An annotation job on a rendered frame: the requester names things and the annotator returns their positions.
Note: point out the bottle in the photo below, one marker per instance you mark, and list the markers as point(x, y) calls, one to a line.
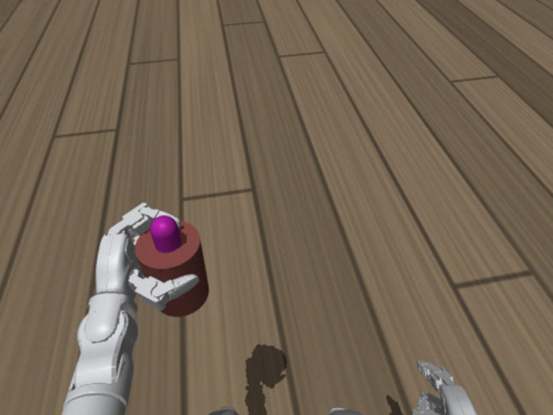
point(166, 252)

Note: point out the left robot arm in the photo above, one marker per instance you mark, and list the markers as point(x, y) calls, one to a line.
point(102, 378)

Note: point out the left robot hand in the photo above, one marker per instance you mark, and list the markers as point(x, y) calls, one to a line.
point(118, 269)

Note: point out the right robot hand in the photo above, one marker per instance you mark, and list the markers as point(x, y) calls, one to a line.
point(454, 399)

